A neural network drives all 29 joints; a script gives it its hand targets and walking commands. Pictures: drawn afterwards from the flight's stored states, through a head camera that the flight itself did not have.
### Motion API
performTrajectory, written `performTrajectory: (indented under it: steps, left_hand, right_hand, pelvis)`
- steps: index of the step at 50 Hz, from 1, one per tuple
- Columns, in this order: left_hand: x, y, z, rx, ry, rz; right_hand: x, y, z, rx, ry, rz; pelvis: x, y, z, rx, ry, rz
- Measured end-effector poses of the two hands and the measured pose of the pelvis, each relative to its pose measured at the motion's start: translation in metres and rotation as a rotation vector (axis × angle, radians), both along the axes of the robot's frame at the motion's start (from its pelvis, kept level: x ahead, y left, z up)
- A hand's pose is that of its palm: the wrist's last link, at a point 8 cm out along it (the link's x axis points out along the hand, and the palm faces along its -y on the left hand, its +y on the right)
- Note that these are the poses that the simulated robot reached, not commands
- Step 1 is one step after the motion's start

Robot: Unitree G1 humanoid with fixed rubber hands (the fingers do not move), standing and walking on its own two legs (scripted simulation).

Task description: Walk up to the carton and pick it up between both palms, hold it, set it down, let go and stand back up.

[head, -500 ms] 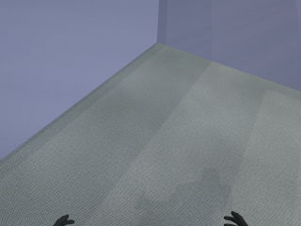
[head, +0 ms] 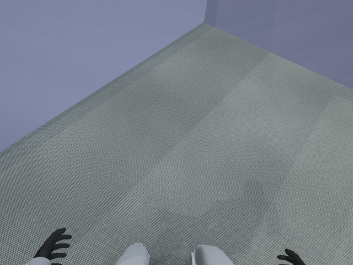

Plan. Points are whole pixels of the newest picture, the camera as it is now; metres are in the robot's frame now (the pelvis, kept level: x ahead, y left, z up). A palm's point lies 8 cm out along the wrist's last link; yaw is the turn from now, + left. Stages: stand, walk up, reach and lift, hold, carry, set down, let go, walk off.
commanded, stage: walk up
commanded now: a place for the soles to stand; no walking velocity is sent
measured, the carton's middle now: out of the picture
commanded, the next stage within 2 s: none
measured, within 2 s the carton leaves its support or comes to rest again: neither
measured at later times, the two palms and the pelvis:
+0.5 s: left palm out of the picture +0.09 +0.19 -0.08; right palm out of the picture +0.00 -0.42 -0.13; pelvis -0.05 -0.12 +0.00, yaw +4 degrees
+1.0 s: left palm out of the picture -0.04 +0.07 -0.09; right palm out of the picture +0.06 -0.53 -0.13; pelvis -0.09 -0.26 +0.00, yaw +16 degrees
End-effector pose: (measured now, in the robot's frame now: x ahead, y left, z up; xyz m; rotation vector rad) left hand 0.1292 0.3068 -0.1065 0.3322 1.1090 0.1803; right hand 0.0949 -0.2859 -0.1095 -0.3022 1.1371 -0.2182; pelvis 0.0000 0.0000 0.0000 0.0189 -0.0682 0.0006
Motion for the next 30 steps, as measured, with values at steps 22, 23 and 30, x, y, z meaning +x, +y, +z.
performTrajectory:
  steps: [22, 23, 30]
  left_hand:
    - [-0.05, -0.098, 0.034, 0.071, 0.013, 0.058]
    - [-0.044, -0.101, 0.03, 0.069, -0.014, 0.059]
    - [-0.08, -0.148, 0.015, 0.039, -0.036, 0.111]
  right_hand:
    - [-0.083, -0.112, -0.02, 0.031, 0.176, 0.018]
    - [-0.092, -0.118, -0.023, 0.017, 0.197, 0.023]
    - [-0.061, -0.168, -0.028, -0.016, 0.141, 0.103]
  pelvis:
    - [-0.045, -0.106, 0.01, 0.032, 0.03, 0.062]
    - [-0.049, -0.11, 0.005, 0.033, 0.017, 0.07]
    - [-0.069, -0.164, -0.006, 0.064, 0.024, 0.133]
